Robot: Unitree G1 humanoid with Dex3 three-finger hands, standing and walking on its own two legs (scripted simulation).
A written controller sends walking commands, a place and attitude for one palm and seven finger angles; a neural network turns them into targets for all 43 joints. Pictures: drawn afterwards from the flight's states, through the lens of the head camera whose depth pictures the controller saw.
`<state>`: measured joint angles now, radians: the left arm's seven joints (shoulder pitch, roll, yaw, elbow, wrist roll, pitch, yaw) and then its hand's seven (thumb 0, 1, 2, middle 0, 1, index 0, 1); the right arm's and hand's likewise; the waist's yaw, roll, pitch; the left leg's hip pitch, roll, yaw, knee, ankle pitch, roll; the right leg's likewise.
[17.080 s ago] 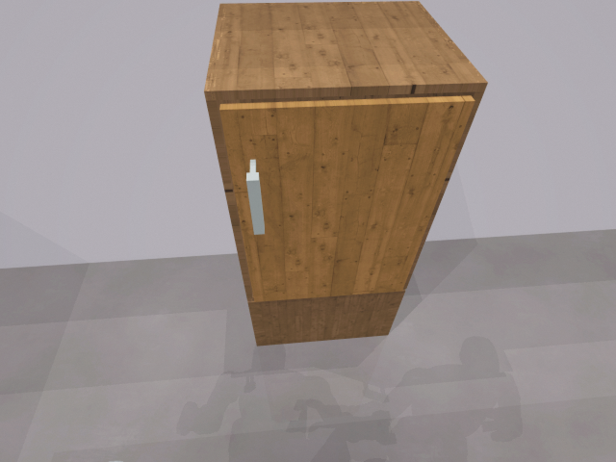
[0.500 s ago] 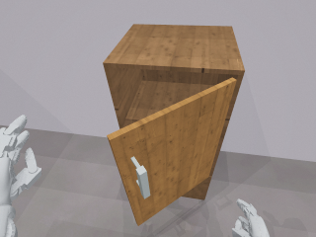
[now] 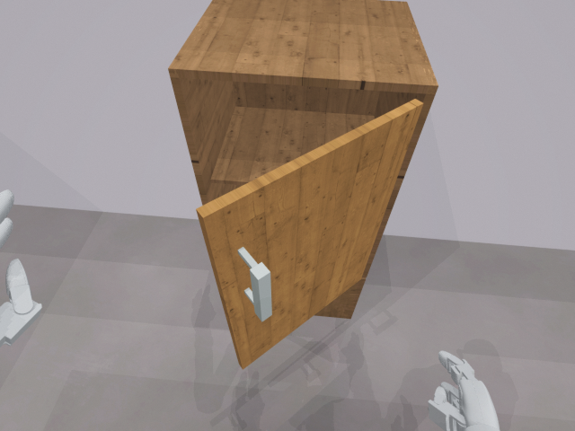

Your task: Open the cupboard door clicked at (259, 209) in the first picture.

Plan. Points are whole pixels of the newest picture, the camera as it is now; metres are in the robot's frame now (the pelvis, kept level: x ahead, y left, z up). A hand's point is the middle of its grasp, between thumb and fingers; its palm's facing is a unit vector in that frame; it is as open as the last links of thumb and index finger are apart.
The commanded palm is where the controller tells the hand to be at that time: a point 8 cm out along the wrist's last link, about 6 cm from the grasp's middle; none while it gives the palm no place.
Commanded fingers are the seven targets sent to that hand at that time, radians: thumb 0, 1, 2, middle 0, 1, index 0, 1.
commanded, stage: step back with the hand held close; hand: left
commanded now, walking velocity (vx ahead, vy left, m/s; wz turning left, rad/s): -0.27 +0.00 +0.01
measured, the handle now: (254, 285) +0.33 +0.08 -0.02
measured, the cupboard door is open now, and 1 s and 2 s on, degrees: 43 43 43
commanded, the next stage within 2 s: stop stepping back and stand still in 0.76 s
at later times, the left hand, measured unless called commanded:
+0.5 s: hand out of the picture +0.12 +0.28 +0.16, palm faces +0.48 -0.78 -0.41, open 7.4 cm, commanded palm +0.05 +0.32 +0.18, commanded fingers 0.00 0.90 0.90 -0.20 -0.30 -0.20 -0.30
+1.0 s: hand out of the picture +0.04 +0.24 +0.17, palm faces +0.35 -0.81 -0.46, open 7.4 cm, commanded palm -0.03 +0.29 +0.18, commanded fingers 0.00 0.90 0.90 -0.20 -0.30 -0.20 -0.30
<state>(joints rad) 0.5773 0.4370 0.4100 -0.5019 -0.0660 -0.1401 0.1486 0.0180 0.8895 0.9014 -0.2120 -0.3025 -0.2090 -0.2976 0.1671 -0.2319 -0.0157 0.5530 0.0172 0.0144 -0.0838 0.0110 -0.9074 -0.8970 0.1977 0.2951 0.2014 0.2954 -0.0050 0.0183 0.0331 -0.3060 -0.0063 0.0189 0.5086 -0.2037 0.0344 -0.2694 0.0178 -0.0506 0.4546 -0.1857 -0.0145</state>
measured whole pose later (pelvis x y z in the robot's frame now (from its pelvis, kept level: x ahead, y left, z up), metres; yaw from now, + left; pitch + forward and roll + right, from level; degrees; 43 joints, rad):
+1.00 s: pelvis -0.17 -0.01 -0.02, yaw +0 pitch +0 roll -3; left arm 0.53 0.51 0.46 -0.55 -0.09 -0.22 0.12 0.02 0.89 0.90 -0.21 -0.30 -0.21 -0.30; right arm 0.17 -0.17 0.02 0.62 -0.01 -0.08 -0.06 0.01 -0.90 -0.90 0.20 0.30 0.21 0.30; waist -0.05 -0.02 0.00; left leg -0.52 0.02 -0.02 0.45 0.05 0.02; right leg -0.11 0.07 0.00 0.58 -0.50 -0.02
